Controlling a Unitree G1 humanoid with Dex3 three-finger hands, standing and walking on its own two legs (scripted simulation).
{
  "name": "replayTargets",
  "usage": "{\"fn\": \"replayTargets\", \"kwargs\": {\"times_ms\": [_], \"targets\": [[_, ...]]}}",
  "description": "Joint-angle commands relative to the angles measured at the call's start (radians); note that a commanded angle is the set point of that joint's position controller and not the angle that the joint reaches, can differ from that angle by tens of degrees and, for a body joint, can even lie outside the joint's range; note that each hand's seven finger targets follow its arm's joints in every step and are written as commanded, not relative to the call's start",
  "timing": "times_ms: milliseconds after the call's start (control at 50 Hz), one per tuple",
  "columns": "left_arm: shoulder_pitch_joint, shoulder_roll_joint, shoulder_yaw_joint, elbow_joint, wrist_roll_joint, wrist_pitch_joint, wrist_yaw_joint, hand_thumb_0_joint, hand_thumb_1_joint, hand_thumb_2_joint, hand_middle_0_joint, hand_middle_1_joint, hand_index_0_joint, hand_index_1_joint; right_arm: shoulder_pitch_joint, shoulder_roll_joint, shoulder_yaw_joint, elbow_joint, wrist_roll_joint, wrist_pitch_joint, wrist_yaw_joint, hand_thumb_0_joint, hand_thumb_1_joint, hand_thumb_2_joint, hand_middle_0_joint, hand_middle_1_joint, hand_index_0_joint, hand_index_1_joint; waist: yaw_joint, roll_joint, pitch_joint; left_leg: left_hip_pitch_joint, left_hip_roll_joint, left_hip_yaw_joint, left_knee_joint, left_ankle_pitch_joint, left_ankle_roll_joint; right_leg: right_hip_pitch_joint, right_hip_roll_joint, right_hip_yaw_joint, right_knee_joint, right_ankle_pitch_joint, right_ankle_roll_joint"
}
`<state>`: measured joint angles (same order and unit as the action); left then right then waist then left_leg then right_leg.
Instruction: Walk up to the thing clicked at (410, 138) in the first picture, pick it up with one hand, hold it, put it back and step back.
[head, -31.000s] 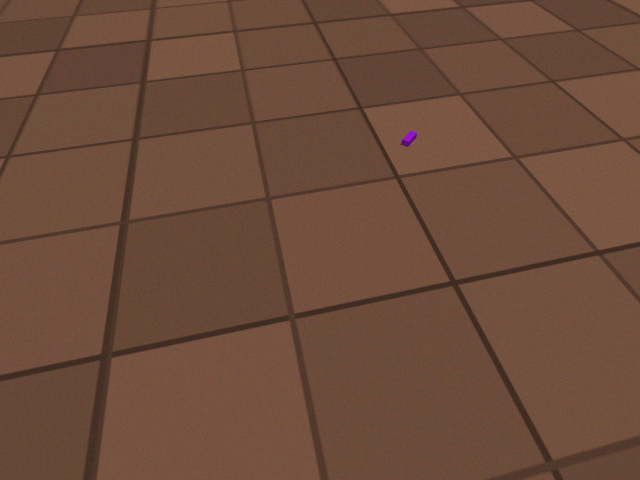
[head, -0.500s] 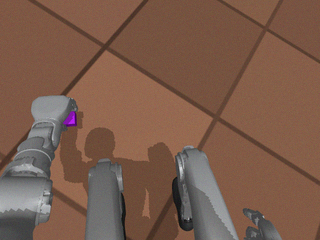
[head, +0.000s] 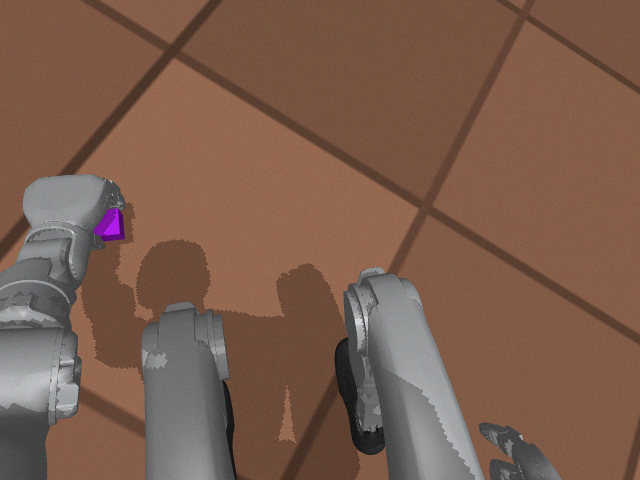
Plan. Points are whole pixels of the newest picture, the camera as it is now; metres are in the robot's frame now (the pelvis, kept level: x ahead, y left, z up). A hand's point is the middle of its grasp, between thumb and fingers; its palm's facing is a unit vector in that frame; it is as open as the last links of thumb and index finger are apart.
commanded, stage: crouch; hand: left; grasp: from above
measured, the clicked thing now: (84, 227) +0.45 +0.27 -0.21
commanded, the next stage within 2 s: lower in 0.26 s
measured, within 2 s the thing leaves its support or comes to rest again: rests again in 1.52 s
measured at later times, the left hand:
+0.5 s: hand (95, 232) +0.45 +0.26 -0.22, palm faces -0.49 -0.02 -0.87, open 6.7 cm
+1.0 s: hand (111, 235) +0.46 +0.25 -0.27, palm faces -0.47 -0.05 -0.88, open 6.7 cm
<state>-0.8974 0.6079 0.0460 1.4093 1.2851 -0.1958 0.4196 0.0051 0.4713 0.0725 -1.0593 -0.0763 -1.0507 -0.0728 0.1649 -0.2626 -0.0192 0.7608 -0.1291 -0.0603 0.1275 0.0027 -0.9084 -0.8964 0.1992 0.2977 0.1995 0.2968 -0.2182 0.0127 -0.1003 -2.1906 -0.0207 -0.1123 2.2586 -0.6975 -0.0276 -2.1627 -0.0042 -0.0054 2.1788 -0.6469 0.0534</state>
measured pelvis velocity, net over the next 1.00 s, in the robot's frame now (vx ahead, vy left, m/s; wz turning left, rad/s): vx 0.00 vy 0.00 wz -0.06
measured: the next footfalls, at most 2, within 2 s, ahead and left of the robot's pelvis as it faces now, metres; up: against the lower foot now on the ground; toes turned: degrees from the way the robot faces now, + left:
none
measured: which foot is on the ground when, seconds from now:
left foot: down 0.00-1.00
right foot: down 0.00-1.00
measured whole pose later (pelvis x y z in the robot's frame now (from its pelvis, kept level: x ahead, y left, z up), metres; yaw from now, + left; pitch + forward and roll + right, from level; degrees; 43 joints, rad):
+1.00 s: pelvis +0.00 +0.00 -0.07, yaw -4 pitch +33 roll -9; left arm -0.97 0.76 0.15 1.64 1.36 -0.23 0.57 0.00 0.47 0.04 -1.11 -0.01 -1.09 -0.01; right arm 0.13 -0.28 0.08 0.78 -0.22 -0.12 0.20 0.00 -0.90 -0.89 0.20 0.30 0.20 0.30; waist -0.31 -0.03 0.01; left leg -2.35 -0.03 -0.18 2.50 -0.73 -0.04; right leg -2.30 0.02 -0.04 2.37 -0.65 0.07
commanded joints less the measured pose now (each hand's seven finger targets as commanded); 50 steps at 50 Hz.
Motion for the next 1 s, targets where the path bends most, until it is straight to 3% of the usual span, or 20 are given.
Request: {"fn": "replayTargets", "kwargs": {"times_ms": [0, 20, 80, 140, 180, 200, 260, 340, 400, 480, 520, 640, 680, 700, 760, 820, 860, 920, 960, 980], "targets": [[-0.345, 0.224, 0.031, -0.090, 0.000, -0.005, 0.059, 0.000, 0.849, 0.188, -1.223, -0.097, -1.235, -0.085, 0.194, -0.237, -0.068, -0.017, -0.004, -0.016, -0.009, 0.000, -0.905, -0.902, 0.200, 0.300, 0.200, 0.300, -0.019, 0.237, -0.673, 0.492, -0.010, 0.095, -0.237, 0.154, 0.048, 0.300, 0.016, -0.108, -0.197, 0.157, -0.088], [-0.375, 0.252, 0.045, -0.121, -0.002, -0.009, 0.062, 0.000, 0.871, 0.186, -1.233, -0.110, -1.248, -0.095, 0.195, -0.234, -0.066, -0.017, -0.008, -0.018, -0.006, 0.000, -0.906, -0.903, 0.200, 0.300, 0.200, 0.300, -0.028, 0.226, -0.666, 0.473, -0.010, 0.097, -0.228, 0.138, 0.052, 0.301, 0.016, -0.109, -0.196, 0.142, -0.087], [-0.385, 0.269, 0.048, -0.096, -0.001, -0.008, 0.070, 0.000, 0.867, 0.198, -1.245, -0.088, -1.252, -0.081, 0.190, -0.239, -0.061, -0.011, -0.010, -0.019, -0.006, 0.000, -0.905, -0.902, 0.200, 0.300, 0.200, 0.300, -0.014, 0.244, -0.687, 0.459, -0.012, 0.102, -0.214, 0.133, 0.052, 0.296, 0.018, -0.109, -0.178, 0.139, -0.088], [-0.363, 0.251, 0.037, -0.037, 0.005, 0.000, 0.073, 0.000, 0.863, 0.207, -1.254, -0.088, -1.256, -0.086, 0.191, -0.239, -0.054, -0.006, -0.014, -0.023, -0.004, 0.000, -0.911, -0.904, 0.200, 0.300, 0.199, 0.300, -0.028, 0.215, -0.643, 0.434, -0.011, 0.099, -0.198, 0.120, 0.055, 0.270, 0.019, -0.115, -0.168, 0.130, -0.087], [-0.392, 0.278, 0.051, -0.061, 0.005, -0.006, 0.076, 0.000, 0.862, 0.191, -1.258, -0.062, -1.258, -0.063, 0.201, -0.242, -0.048, -0.001, -0.017, -0.024, -0.003, 0.000, -0.909, -0.904, 0.200, 0.300, 0.199, 0.300, -0.030, 0.228, -0.662, 0.413, -0.015, 0.107, -0.182, 0.138, 0.057, 0.295, 0.018, -0.111, -0.158, 0.151, -0.085], [-0.370, 0.277, 0.048, -0.048, 0.006, -0.002, 0.076, 0.000, 0.868, 0.166, -1.259, -0.057, -1.263, -0.054, 0.193, -0.241, -0.046, -0.003, -0.015, -0.024, -0.003, 0.000, -0.911, -0.904, 0.200, 0.300, 0.199, 0.300, -0.015, 0.230, -0.666, 0.423, -0.014, 0.104, -0.187, 0.144, 0.055, 0.286, 0.019, -0.113, -0.151, 0.153, -0.088], [-0.377, 0.257, 0.037, -0.054, 0.006, -0.005, 0.071, 0.000, 0.888, 0.197, -1.283, -0.064, -1.281, -0.068, 0.198, -0.244, -0.044, 0.000, -0.017, -0.024, 0.002, 0.000, -0.911, -0.905, 0.200, 0.300, 0.199, 0.300, -0.032, 0.244, -0.660, 0.426, -0.012, 0.100, -0.174, 0.154, 0.052, 0.270, 0.021, -0.121, -0.137, 0.163, -0.087], [-0.378, 0.287, 0.057, -0.065, -0.002, -0.008, 0.075, 0.000, 0.898, 0.214, -1.296, -0.054, -1.290, -0.062, 0.205, -0.253, -0.043, 0.000, -0.017, -0.023, 0.003, 0.000, -0.911, -0.905, 0.200, 0.300, 0.199, 0.300, -0.026, 0.251, -0.673, 0.423, -0.013, 0.102, -0.155, 0.177, 0.053, 0.275, 0.018, -0.118, -0.123, 0.186, -0.084], [-0.367, 0.246, 0.028, -0.021, 0.004, -0.010, 0.074, 0.000, 0.877, 0.209, -1.308, -0.002, -1.291, -0.021, 0.199, -0.246, -0.039, 0.006, -0.017, -0.019, 0.004, 0.000, -0.905, -0.901, 0.200, 0.300, 0.200, 0.300, -0.044, 0.223, -0.639, 0.395, -0.012, 0.099, -0.136, 0.175, 0.053, 0.254, 0.023, -0.124, -0.113, 0.186, -0.084], [-0.400, 0.301, 0.055, -0.029, 0.013, -0.034, 0.089, 0.000, 0.879, 0.229, -1.305, -0.032, -1.290, -0.049, 0.209, -0.253, -0.026, 0.013, -0.028, -0.024, 0.008, 0.000, -0.906, -0.901, 0.200, 0.300, 0.200, 0.300, -0.047, 0.218, -0.640, 0.368, -0.014, 0.098, -0.104, 0.190, 0.057, 0.275, 0.025, -0.128, -0.095, 0.204, -0.081], [-0.363, 0.264, 0.037, 0.033, 0.015, -0.034, 0.095, 0.000, 0.890, 0.222, -1.303, -0.047, -1.293, -0.059, 0.195, -0.252, -0.018, 0.008, -0.033, -0.028, 0.014, 0.000, -0.906, -0.901, 0.200, 0.300, 0.200, 0.300, -0.056, 0.209, -0.611, 0.358, -0.014, 0.094, -0.102, 0.178, 0.055, 0.258, 0.031, -0.134, -0.086, 0.194, -0.081], [-0.392, 0.334, 0.076, 0.003, 0.039, -0.053, 0.141, 0.000, 0.918, 0.221, -1.315, -0.059, -1.308, -0.067, 0.180, -0.272, -0.011, 0.007, -0.051, -0.035, 0.018, 0.000, -0.904, -0.900, 0.200, 0.300, 0.200, 0.300, -0.060, 0.283, -0.608, 0.386, -0.013, 0.087, -0.092, 0.150, 0.050, 0.209, 0.032, -0.152, -0.060, 0.163, -0.079], [-0.406, 0.332, 0.068, 0.033, 0.052, -0.052, 0.150, 0.000, 0.931, 0.238, -1.315, -0.095, -1.312, -0.099, 0.175, -0.271, -0.006, 0.011, -0.062, -0.043, 0.027, 0.000, -0.905, -0.901, 0.200, 0.300, 0.200, 0.300, -0.080, 0.286, -0.580, 0.363, -0.012, 0.089, -0.074, 0.127, 0.050, 0.195, 0.035, -0.156, -0.054, 0.146, -0.080], [-0.380, 0.344, 0.090, 0.025, 0.053, -0.049, 0.161, 0.000, 0.916, 0.246, -1.306, -0.088, -1.301, -0.095, 0.185, -0.278, -0.007, 0.011, -0.063, -0.043, 0.027, 0.000, -0.904, -0.900, 0.200, 0.300, 0.200, 0.300, -0.067, 0.284, -0.597, 0.368, -0.015, 0.088, -0.079, 0.141, 0.051, 0.211, 0.034, -0.158, -0.056, 0.159, -0.077], [-0.374, 0.341, 0.083, 0.044, 0.049, -0.040, 0.173, 0.000, 0.915, 0.255, -1.297, -0.115, -1.295, -0.119, 0.170, -0.278, -0.002, 0.015, -0.068, -0.050, 0.038, 0.000, -0.907, -0.901, 0.200, 0.300, 0.200, 0.300, -0.078, 0.310, -0.603, 0.383, -0.011, 0.085, -0.058, 0.161, 0.050, 0.199, 0.036, -0.163, -0.033, 0.182, -0.076], [-0.359, 0.354, 0.096, 0.047, 0.045, -0.032, 0.184, 0.000, 0.889, 0.225, -1.278, -0.043, -1.273, -0.049, 0.170, -0.284, -0.002, 0.015, -0.071, -0.051, 0.044, 0.000, -0.894, -0.895, 0.201, 0.300, 0.200, 0.300, -0.076, 0.292, -0.599, 0.354, -0.010, 0.082, -0.046, 0.186, 0.053, 0.211, 0.037, -0.165, -0.023, 0.211, -0.074], [-0.382, 0.328, 0.077, 0.092, 0.053, -0.030, 0.183, 0.000, 0.878, 0.216, -1.261, -0.054, -1.260, -0.056, 0.178, -0.283, 0.011, 0.023, -0.083, -0.056, 0.054, 0.000, -0.894, -0.895, 0.201, 0.300, 0.200, 0.300, -0.110, 0.297, -0.572, 0.354, -0.011, 0.078, -0.032, 0.191, 0.051, 0.196, 0.040, -0.172, -0.010, 0.219, -0.071], [-0.368, 0.403, 0.130, 0.095, 0.047, -0.039, 0.196, 0.000, 0.888, 0.197, -1.265, -0.042, -1.265, -0.043, 0.171, -0.312, 0.011, 0.013, -0.092, -0.065, 0.058, 0.000, -0.893, -0.895, 0.201, 0.300, 0.200, 0.300, -0.095, 0.302, -0.559, 0.337, -0.011, 0.070, -0.030, 0.182, 0.051, 0.197, 0.041, -0.183, -0.010, 0.205, -0.072], [-0.331, 0.422, 0.153, 0.119, 0.057, -0.039, 0.199, 0.000, 0.882, 0.204, -1.263, -0.051, -1.263, -0.052, 0.181, -0.308, 0.015, 0.019, -0.101, -0.063, 0.064, 0.000, -0.895, -0.896, 0.201, 0.300, 0.200, 0.300, -0.091, 0.296, -0.573, 0.325, -0.009, 0.073, -0.017, 0.197, 0.052, 0.239, 0.045, -0.179, -0.005, 0.225, -0.071], [-0.347, 0.407, 0.142, 0.130, 0.059, -0.041, 0.199, 0.000, 0.910, 0.204, -1.272, -0.071, -1.277, -0.066, 0.182, -0.311, 0.020, 0.015, -0.105, -0.065, 0.068, 0.000, -0.895, -0.896, 0.201, 0.300, 0.200, 0.300, -0.110, 0.287, -0.550, 0.308, -0.011, 0.075, 0.002, 0.192, 0.052, 0.229, 0.044, -0.182, 0.003, 0.224, -0.071]]}}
